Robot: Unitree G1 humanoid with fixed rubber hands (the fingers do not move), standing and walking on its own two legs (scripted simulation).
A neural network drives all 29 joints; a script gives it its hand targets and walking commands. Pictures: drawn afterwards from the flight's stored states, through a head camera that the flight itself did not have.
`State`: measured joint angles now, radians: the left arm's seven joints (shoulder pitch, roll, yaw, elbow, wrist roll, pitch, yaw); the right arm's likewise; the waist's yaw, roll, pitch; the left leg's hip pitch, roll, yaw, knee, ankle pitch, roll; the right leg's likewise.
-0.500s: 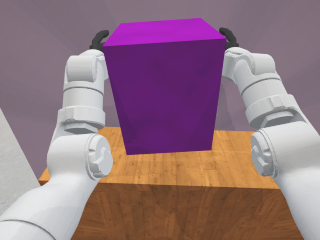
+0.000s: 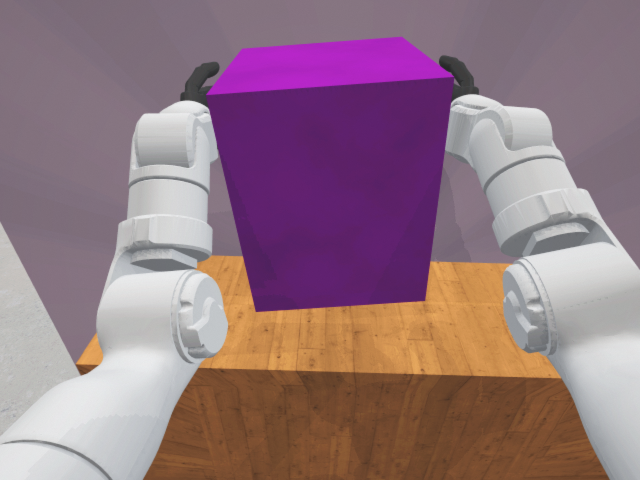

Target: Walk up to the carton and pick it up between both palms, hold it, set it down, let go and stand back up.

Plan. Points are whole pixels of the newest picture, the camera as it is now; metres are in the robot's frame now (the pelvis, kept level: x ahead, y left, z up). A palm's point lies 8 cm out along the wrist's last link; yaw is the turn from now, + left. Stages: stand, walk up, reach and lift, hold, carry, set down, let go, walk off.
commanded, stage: hold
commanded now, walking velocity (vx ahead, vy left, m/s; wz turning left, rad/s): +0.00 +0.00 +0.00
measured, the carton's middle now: (330, 170) +0.37 -0.01 +0.28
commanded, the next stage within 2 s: none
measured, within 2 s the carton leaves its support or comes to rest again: neither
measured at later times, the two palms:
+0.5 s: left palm (198, 126) +0.37 +0.14 +0.33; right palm (458, 117) +0.36 -0.15 +0.35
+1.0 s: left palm (196, 118) +0.37 +0.14 +0.34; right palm (460, 114) +0.36 -0.15 +0.35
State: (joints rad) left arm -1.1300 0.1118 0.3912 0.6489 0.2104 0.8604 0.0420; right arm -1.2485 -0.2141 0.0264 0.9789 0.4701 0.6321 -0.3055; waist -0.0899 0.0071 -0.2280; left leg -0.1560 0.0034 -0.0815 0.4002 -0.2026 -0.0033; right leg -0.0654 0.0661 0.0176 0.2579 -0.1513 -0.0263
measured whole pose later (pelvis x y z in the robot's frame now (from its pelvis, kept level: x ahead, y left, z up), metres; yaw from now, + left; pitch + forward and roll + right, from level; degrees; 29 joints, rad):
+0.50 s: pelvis -0.01 +0.00 +0.00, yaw +0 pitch -1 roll -2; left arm -1.15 0.13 0.38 0.69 0.19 0.84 0.04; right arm -1.28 -0.22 0.04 1.00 0.46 0.64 -0.30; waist -0.08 0.01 -0.23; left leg -0.19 0.01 -0.09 0.40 -0.19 -0.01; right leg -0.10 0.07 0.01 0.25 -0.14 -0.03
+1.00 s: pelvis +0.00 +0.00 +0.00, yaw +0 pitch -2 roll -2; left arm -1.16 0.12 0.40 0.69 0.20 0.85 0.05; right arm -1.27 -0.22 0.02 1.01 0.47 0.64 -0.30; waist -0.08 0.01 -0.25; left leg -0.16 0.00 -0.09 0.40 -0.20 0.00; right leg -0.07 0.07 0.02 0.26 -0.15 -0.03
